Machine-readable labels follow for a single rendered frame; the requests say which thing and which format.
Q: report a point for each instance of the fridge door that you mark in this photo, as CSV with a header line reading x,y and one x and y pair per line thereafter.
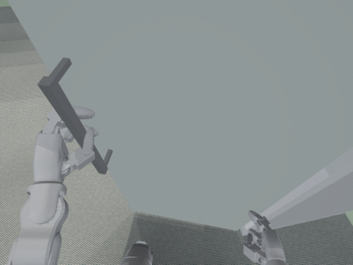
x,y
212,108

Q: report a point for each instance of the handle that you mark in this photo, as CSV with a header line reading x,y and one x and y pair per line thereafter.
x,y
55,95

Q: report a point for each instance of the robot right hand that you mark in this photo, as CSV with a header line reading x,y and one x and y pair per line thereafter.
x,y
262,247

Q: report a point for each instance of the left robot thigh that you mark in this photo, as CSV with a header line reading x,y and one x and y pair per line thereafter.
x,y
138,254

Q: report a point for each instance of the robot left hand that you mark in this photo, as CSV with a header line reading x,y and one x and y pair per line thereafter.
x,y
50,148

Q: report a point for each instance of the left robot forearm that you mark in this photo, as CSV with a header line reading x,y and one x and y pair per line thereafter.
x,y
42,217

